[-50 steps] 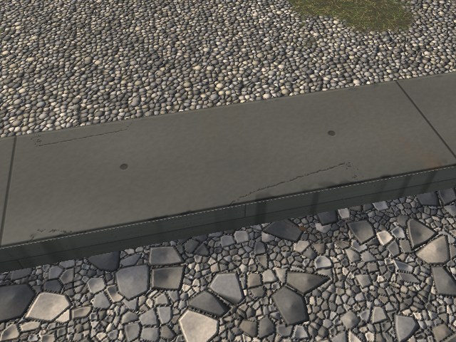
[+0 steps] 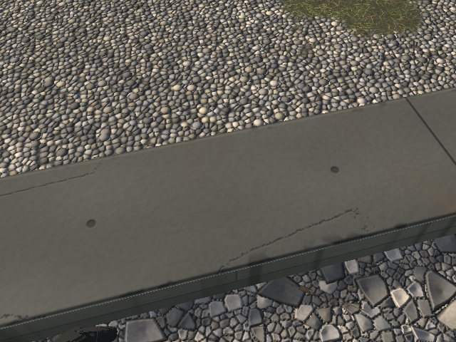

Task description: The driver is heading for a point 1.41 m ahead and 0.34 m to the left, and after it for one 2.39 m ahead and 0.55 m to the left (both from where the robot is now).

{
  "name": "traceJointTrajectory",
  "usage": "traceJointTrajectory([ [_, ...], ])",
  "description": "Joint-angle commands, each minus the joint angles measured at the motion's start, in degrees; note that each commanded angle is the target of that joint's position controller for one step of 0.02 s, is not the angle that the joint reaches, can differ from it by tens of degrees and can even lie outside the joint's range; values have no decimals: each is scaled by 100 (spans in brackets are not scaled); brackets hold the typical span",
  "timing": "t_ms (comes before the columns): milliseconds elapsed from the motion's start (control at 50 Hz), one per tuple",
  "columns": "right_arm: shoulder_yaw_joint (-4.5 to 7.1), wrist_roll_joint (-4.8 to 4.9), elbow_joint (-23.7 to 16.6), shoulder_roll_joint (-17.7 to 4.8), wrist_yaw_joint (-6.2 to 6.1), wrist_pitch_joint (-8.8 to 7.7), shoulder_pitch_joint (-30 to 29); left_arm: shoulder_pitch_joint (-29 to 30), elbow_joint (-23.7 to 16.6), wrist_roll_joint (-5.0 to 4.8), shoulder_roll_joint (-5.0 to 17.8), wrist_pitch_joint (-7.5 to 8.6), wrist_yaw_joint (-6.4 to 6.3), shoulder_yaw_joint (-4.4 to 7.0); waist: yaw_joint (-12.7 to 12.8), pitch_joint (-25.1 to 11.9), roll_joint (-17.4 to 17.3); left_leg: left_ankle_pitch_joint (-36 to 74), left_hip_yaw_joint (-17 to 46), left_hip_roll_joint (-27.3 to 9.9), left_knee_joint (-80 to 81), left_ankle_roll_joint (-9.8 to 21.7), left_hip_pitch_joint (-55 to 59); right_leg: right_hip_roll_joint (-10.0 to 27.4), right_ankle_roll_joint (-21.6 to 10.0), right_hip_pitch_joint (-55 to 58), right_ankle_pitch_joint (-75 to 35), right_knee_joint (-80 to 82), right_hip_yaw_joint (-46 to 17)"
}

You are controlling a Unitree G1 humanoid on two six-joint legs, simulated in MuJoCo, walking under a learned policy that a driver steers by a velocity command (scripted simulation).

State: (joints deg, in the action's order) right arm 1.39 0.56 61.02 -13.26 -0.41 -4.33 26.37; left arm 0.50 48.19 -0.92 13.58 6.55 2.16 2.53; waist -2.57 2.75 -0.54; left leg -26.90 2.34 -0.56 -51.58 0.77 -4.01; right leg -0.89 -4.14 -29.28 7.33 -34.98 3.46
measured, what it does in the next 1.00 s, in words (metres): climbs: left foot, then right foot 0.13 m higher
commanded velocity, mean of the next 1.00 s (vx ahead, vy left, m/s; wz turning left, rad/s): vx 0.49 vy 0.00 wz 0.03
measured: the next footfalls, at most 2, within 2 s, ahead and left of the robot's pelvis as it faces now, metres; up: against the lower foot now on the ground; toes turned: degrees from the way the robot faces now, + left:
left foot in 0.42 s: +0.36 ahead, +0.10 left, +0.00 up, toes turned +4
right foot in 0.98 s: +0.77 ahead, -0.14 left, +0.13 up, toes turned -5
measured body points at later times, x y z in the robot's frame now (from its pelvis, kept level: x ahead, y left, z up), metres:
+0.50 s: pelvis +0.27 +0.02 +0.02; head +0.29 +0.03 +0.47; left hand +0.25 +0.26 -0.14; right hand +0.39 -0.23 -0.10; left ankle +0.32 +0.09 -0.72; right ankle +0.15 -0.09 -0.65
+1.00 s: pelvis +0.57 -0.05 +0.02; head +0.63 -0.05 +0.47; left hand +0.83 +0.11 -0.05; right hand +0.46 -0.27 -0.11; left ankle +0.33 +0.09 -0.68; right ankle +0.73 -0.13 -0.59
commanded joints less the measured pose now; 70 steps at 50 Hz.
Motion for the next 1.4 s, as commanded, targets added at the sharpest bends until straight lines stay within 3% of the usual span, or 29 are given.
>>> traceJointTrajectory([
  [20,99,238,-667,-728,62,-399,-402,-1553,257,17,868,-8,-47,218,766,-1070,745,349,365,-239,-2802,284,-3750,1959,-1127,3820,1300,2083,-3471],
  [60,191,82,-678,-703,-41,-322,-607,-887,200,110,551,73,12,115,294,-531,239,1057,260,-728,-2072,293,-3023,1522,-892,2219,15,2403,-2189],
  [80,66,-447,-603,-312,106,-98,-220,-1262,519,305,496,-23,-69,87,-19,-227,-4,1059,69,-617,-1581,267,-2419,1387,-756,1420,-533,2409,-1699],
  [100,50,-486,-557,-104,171,21,-98,-1456,596,321,486,-23,-80,83,-42,-197,176,1050,-86,-534,-1527,238,-2170,1273,-801,1138,-1122,2429,-1346],
  [160,45,-344,-842,-210,232,167,-625,-1602,688,230,602,4,-86,92,-76,-63,590,1605,-272,-624,-766,145,-2436,1129,-883,992,-1007,2703,-919],
  [300,-40,-205,-1367,-300,193,87,-2286,-2296,900,189,764,-26,-124,111,454,97,340,2448,-526,-424,1541,22,-2411,1203,-786,2075,-737,2789,-839],
  [360,-16,-240,-1351,-327,111,55,-2098,-2485,986,244,701,-70,-191,105,402,30,398,1767,-641,-235,1695,185,-1999,1369,-766,2418,-1178,2269,-876],
  [400,67,-288,-1100,-372,51,-40,-1272,-2372,986,211,768,-101,-209,111,-20,-230,202,1579,-813,108,2445,339,-1015,1162,-620,2527,-2603,1053,-680],
  [420,166,-363,-826,-588,-6,-128,-414,-2388,963,184,667,-89,-222,67,-328,-692,-11,1742,-536,-83,2756,496,93,844,-439,2159,-2649,-108,-429],
  [440,302,-479,-701,-1179,-72,-178,542,-2307,692,186,357,-73,-231,-31,-557,-1241,-790,1845,1218,-1606,3136,780,1140,429,-222,1164,-792,-1955,-48],
  [460,455,-328,-547,-1604,-35,-87,562,-2962,736,100,-18,-108,-191,-77,-151,-1354,-1827,2011,3194,-2461,3735,1501,1862,-360,-89,-522,2239,-3201,-19],
  [480,347,-214,-670,-988,28,-31,41,-2483,789,286,505,-206,-212,40,-38,-687,-405,1063,2678,-2135,3662,1394,1267,166,-159,-946,2042,-3638,-500],
  [540,151,-178,-769,-298,79,-78,-656,-1919,685,297,257,-248,-79,51,260,51,-256,1380,1281,-1434,4222,1071,-17,573,-65,-810,902,-3445,-462],
  [680,131,-206,-208,-305,-6,-176,444,-1026,244,384,-31,-492,-9,33,224,187,-249,3036,511,-1260,4190,1270,299,687,272,-2501,654,-4851,-57],
  [720,120,-264,-32,-275,-49,-175,908,-549,-73,335,-235,-572,-152,-27,86,332,-529,2506,814,-1580,4254,1600,669,625,245,-3863,1576,-6774,-27],
  [800,56,-352,118,-318,-78,-232,1025,856,-1134,268,-487,-516,-329,-266,34,836,-235,1530,786,-1793,4487,1312,1014,718,-137,-6070,2725,-7868,-153],
  [860,-41,-229,362,-254,-196,-134,1069,1436,-1861,274,-562,-454,-229,-486,29,837,-200,2194,201,-1405,5151,1010,528,896,-268,-5312,2747,-6063,183],
  [900,-111,-19,108,-99,-164,-42,562,514,-1672,173,-701,-558,-85,-566,302,140,15,4226,-444,-1032,5644,1091,-933,604,-443,-1692,1174,-4000,757],
  [940,24,20,-83,-890,-29,-139,369,-896,-1278,145,-207,-551,-155,-310,1003,-1107,-546,8996,-515,-1201,3839,999,-421,-58,-494,628,1148,-3516,780],
  [980,292,93,-117,-1444,112,-182,166,-2449,-920,235,371,-481,-220,-23,1829,-2267,-997,9125,-224,-1106,868,604,63,1,-633,2221,1371,-2029,-294],
  [1000,128,204,-381,-388,238,-250,750,-2873,-624,388,1212,-360,-221,212,1218,-2815,1049,3382,-104,-114,-1503,251,-1513,1964,-876,3466,1271,-374,-3375],
  [1020,227,21,-480,-238,318,-258,785,-2835,-459,208,1488,-490,-203,348,1063,-3289,1471,1300,534,556,-3508,176,-2184,2463,-795,3368,1172,1671,-5876],
  [1040,240,-51,-625,58,245,-142,731,-1859,-498,231,1245,-444,-130,312,389,-2573,829,1661,831,202,-4512,197,-2646,2641,-676,2517,2078,1680,-5481],
  [1060,245,-157,-786,106,171,-31,316,-1359,-364,172,647,-387,-95,204,220,-1447,184,1932,254,-112,-4632,218,-2867,2404,-679,1455,2629,1474,-4443],
  [1080,162,164,-961,262,124,-16,-613,-1153,-294,162,38,-182,47,-59,544,-1007,-55,1812,384,-120,-5066,343,-3381,2310,-585,965,2443,1490,-3512],
  [1140,179,247,-1278,86,60,116,-655,-1380,512,292,-534,91,120,-197,108,-483,354,2108,747,-394,-5140,917,-3708,1962,-233,734,798,1556,-1773],
  [1200,75,222,-1350,245,83,249,-898,-1482,810,201,-482,34,2,-175,-19,-146,225,2432,717,-322,-3889,932,-4175,1360,259,928,-295,1785,-73],
  [1280,201,109,-1689,-138,194,312,-1601,-1427,803,260,11,65,-290,-153,1,-113,523,3286,44,-141,-1964,619,-3846,911,393,1111,-1622,2432,969],
  [1400,239,153,-1976,-117,386,334,-2609,-2138,777,166,697,-14,-615,31,509,-10,292,3191,-302,-372,61,473,-4421,1580,316,3105,-1991,2681,920],
])
Keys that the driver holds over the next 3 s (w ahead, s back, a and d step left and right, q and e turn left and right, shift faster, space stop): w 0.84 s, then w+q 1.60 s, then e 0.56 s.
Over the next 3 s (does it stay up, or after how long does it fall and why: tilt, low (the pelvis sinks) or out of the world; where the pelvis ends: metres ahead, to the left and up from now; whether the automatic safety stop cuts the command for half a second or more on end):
stays up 1.41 0.27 0.15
